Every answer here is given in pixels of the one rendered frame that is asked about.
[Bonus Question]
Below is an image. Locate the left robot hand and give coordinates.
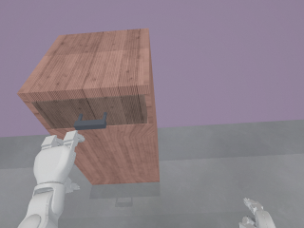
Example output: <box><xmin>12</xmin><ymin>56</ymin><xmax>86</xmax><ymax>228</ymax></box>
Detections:
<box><xmin>33</xmin><ymin>130</ymin><xmax>85</xmax><ymax>193</ymax></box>

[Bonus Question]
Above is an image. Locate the cabinet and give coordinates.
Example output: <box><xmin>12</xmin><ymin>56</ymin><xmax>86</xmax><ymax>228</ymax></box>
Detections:
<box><xmin>17</xmin><ymin>28</ymin><xmax>160</xmax><ymax>185</ymax></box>

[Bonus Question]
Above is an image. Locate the handle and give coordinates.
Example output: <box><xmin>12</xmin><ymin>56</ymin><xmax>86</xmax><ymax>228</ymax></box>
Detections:
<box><xmin>73</xmin><ymin>112</ymin><xmax>107</xmax><ymax>130</ymax></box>

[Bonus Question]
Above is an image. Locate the robot left forearm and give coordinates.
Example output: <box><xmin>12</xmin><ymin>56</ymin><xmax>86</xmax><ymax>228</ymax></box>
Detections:
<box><xmin>18</xmin><ymin>181</ymin><xmax>67</xmax><ymax>228</ymax></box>

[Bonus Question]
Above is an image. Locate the right robot hand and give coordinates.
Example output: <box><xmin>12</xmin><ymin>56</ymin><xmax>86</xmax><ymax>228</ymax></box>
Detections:
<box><xmin>238</xmin><ymin>198</ymin><xmax>276</xmax><ymax>228</ymax></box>

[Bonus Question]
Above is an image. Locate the drawer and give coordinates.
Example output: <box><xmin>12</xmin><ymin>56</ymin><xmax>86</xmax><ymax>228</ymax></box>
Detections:
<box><xmin>31</xmin><ymin>94</ymin><xmax>148</xmax><ymax>129</ymax></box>

